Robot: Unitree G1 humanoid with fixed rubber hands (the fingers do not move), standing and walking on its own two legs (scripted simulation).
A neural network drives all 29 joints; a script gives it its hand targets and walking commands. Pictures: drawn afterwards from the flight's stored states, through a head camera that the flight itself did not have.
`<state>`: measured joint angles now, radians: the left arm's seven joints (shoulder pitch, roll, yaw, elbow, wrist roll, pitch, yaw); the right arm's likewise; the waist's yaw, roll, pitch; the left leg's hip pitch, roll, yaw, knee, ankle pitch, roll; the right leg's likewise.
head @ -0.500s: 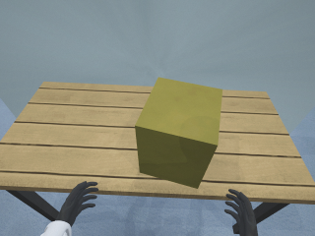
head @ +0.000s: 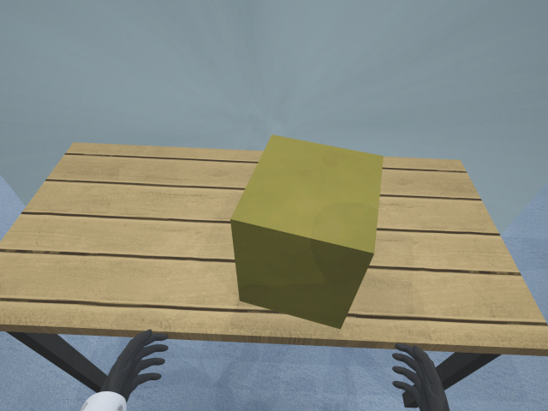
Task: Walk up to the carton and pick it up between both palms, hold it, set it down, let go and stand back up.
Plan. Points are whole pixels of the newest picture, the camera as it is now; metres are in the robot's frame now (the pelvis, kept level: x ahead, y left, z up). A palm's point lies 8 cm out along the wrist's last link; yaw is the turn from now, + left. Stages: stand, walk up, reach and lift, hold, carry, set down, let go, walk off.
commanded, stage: set down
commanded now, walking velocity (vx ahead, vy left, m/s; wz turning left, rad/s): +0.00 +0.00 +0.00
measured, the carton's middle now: (306, 233) +0.42 -0.02 +0.00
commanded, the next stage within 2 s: let go in 0.70 s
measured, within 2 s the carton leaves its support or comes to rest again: neither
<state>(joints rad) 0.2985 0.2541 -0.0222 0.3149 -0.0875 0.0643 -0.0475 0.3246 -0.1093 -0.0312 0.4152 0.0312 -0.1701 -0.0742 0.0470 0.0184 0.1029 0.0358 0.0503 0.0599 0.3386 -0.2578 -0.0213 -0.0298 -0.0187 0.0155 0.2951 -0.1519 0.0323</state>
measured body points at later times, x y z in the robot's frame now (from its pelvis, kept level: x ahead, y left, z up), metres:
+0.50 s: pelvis +0.00 -0.01 +0.00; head +0.00 -0.01 +0.45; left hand +0.16 +0.23 -0.08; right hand +0.17 -0.22 -0.08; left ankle -0.04 +0.12 -0.75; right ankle +0.02 -0.14 -0.75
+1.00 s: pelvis +0.00 -0.01 +0.00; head +0.00 -0.01 +0.45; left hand +0.17 +0.22 -0.08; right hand +0.17 -0.23 -0.09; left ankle -0.04 +0.12 -0.75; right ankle +0.02 -0.14 -0.75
